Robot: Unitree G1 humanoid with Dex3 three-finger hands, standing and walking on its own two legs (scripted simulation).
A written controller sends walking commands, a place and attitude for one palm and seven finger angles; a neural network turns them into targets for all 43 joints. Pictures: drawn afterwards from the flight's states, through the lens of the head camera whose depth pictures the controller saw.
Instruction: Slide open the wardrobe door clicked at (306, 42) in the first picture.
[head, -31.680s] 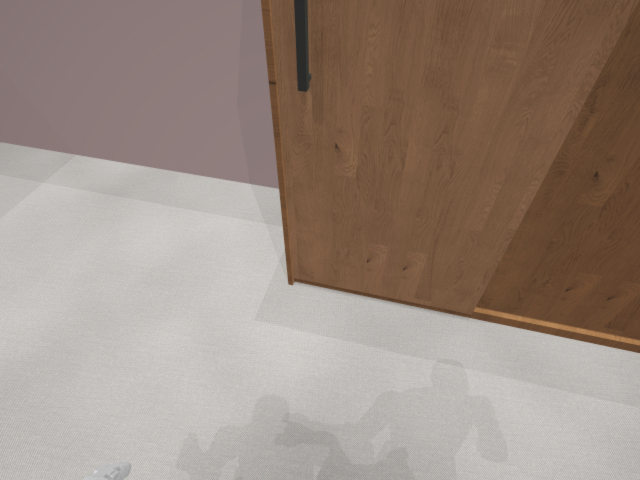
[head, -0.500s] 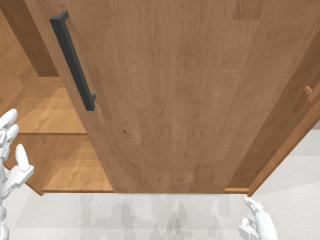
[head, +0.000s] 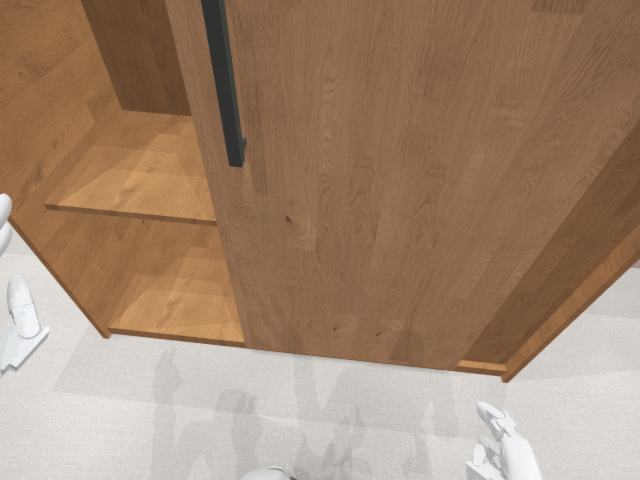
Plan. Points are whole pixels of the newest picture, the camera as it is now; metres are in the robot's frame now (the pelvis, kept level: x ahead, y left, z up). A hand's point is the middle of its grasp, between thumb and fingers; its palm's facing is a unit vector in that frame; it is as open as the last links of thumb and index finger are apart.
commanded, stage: step back with the hand held close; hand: left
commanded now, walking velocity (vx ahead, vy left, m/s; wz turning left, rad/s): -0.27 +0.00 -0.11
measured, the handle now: (229, 78) +0.57 +0.19 +0.21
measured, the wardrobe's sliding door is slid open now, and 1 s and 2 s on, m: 0.47 0.47 0.47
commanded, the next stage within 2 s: stop stepping back and stand still in 0.36 s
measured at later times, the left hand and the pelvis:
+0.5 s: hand out of the picture +0.10 +0.26 +0.19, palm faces +0.39 -0.84 -0.38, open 7.4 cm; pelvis -0.10 +0.02 +0.01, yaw -6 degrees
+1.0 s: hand out of the picture +0.01 +0.32 +0.19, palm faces +0.46 -0.82 -0.34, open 7.4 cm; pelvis -0.20 +0.05 +0.02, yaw -7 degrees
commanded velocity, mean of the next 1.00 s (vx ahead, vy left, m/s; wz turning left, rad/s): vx -0.03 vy -0.02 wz -0.05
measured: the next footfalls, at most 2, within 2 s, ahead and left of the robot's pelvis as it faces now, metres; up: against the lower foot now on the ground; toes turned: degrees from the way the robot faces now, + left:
right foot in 0.40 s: -0.13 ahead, -0.11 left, +0.00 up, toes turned -3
left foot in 0.56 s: -0.01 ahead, +0.10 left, +0.00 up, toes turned -4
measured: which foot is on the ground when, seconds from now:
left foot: down 0.00-0.40, up 0.42-0.54, down 0.56-0.80, up 0.82-1.00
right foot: down 0.00-0.14, up 0.16-0.38, down 0.40-1.00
